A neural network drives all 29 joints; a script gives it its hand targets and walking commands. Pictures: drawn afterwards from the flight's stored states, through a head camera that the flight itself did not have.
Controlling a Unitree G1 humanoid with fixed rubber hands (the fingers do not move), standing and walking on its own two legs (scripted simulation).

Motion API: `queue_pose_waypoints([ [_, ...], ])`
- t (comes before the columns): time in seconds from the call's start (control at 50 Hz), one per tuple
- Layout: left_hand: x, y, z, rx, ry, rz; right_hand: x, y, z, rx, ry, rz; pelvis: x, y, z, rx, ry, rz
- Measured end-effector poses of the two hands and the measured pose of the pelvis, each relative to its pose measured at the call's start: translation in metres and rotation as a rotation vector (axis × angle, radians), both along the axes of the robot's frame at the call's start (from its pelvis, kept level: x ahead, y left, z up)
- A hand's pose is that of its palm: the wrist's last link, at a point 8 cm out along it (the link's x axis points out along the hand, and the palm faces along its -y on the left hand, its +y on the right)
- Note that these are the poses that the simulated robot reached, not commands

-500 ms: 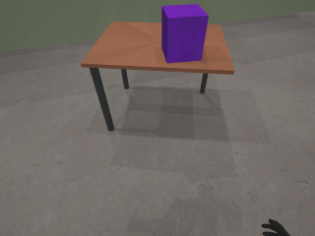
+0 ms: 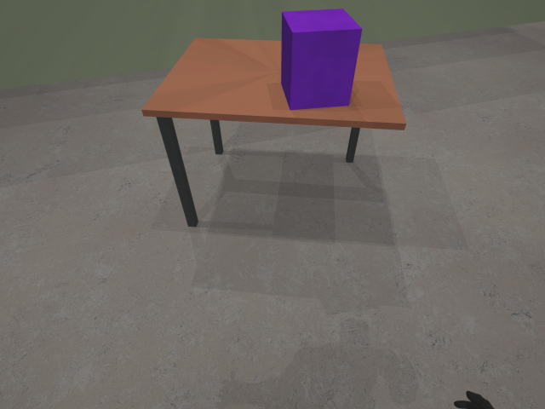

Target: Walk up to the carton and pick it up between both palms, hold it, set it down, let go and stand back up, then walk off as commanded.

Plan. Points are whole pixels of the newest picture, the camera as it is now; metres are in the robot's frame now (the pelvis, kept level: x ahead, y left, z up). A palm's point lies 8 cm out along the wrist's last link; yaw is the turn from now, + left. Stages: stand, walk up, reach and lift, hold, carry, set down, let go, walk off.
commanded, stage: stand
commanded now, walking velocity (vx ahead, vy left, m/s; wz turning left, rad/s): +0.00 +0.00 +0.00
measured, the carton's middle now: (316, 59) +1.19 +0.01 +0.01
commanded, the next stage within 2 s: none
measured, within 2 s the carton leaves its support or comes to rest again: neither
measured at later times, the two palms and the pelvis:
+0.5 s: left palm out of the picture +0.03 +0.32 -0.10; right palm out of the picture +0.15 -0.29 -0.09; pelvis +0.00 +0.00 +0.00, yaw +0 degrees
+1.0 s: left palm out of the picture +0.03 +0.32 -0.10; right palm out of the picture +0.15 -0.28 -0.09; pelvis +0.00 +0.00 +0.00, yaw +0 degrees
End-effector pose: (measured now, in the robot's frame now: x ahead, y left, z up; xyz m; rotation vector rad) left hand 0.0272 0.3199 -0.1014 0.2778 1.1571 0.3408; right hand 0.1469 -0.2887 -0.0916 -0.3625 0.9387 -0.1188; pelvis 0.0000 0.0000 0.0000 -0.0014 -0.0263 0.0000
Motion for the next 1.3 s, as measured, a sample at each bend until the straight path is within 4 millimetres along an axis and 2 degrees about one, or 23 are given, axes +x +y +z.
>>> queue_pose_waypoints([
  [1.3, 0.0048, 0.0043, 0.0, -0.007, 0.014, 0.005, -0.0008, 0.0084, -0.0013, 0.006, 0.028, -0.002, 0.0045, 0.0043, 0.0028, -0.006, 0.005, 0.001],
])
